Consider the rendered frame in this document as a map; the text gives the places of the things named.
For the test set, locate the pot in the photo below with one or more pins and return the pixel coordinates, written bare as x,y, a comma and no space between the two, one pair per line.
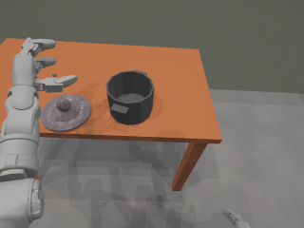
130,96

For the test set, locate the knob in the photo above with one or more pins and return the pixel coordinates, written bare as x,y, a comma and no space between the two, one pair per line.
63,104

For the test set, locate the table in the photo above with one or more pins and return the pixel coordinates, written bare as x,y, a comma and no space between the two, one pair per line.
182,110

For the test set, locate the robot right hand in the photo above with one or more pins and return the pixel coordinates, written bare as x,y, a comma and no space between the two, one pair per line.
235,218

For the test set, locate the left robot forearm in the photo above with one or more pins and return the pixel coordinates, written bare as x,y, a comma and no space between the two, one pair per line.
20,134

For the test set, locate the robot left upper arm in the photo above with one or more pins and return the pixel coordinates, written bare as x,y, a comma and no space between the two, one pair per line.
21,202

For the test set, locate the lid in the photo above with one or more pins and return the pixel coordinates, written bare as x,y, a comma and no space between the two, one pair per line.
64,121

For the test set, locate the robot left hand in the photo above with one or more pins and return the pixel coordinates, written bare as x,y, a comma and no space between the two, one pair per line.
25,67

